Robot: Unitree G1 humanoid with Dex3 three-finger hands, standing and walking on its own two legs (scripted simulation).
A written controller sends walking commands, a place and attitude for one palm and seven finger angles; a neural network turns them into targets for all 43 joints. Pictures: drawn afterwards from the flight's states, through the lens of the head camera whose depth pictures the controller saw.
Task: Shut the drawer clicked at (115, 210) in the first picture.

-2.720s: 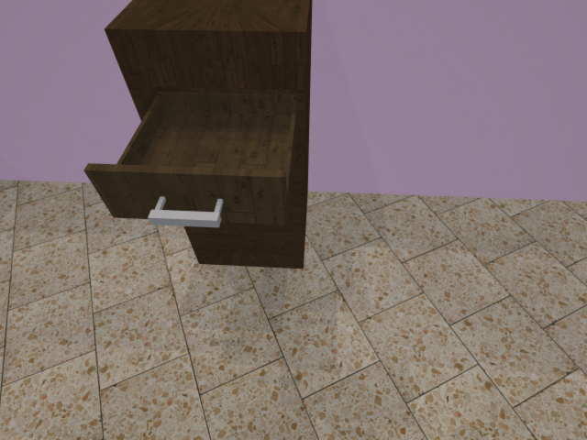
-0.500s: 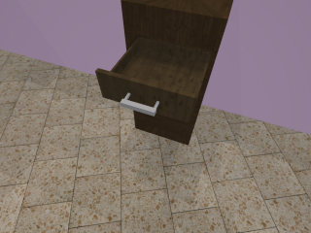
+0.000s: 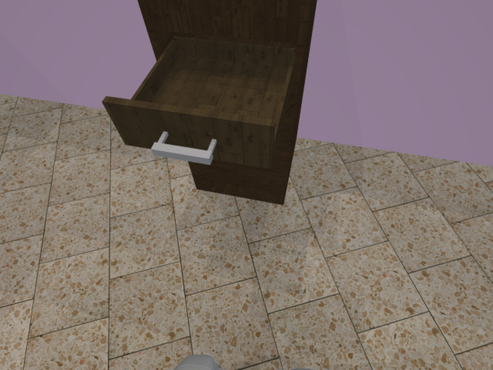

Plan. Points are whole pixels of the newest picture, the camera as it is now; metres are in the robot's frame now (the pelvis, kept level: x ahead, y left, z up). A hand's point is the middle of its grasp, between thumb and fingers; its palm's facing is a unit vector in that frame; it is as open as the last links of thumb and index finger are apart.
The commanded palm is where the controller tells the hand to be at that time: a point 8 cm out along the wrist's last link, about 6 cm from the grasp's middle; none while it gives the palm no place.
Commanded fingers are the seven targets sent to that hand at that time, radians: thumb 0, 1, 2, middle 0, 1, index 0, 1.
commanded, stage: turn to face it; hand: left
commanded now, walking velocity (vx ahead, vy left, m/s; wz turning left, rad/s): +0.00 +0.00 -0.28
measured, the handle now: (185, 146) +0.55 +0.18 -0.04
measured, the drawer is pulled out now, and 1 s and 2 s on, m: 0.30 0.30 0.30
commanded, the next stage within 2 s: take the last steps up to it in 0.18 s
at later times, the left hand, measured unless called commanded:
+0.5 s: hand out of the picture +0.08 +0.20 -0.16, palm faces -0.06 -0.97 -0.22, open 7.4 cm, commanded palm none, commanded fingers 0.00 0.90 0.90 -0.20 -0.30 -0.20 -0.30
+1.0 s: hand (170, 352) +0.16 +0.16 -0.17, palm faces -0.10 -0.98 -0.19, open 7.4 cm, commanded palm none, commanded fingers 0.00 0.90 0.90 -0.20 -0.30 -0.20 -0.30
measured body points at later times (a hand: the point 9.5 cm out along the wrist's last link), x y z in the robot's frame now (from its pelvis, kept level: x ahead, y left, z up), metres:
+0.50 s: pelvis -0.01 +0.00 +0.01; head +0.03 +0.00 +0.46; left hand +0.08 +0.25 -0.14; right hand +0.02 -0.24 -0.14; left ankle +0.00 +0.15 -0.73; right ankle -0.04 -0.11 -0.71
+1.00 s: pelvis +0.11 -0.02 +0.00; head +0.15 -0.02 +0.45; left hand +0.16 +0.22 -0.15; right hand +0.09 -0.24 -0.15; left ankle +0.14 +0.12 -0.73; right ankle +0.08 -0.11 -0.70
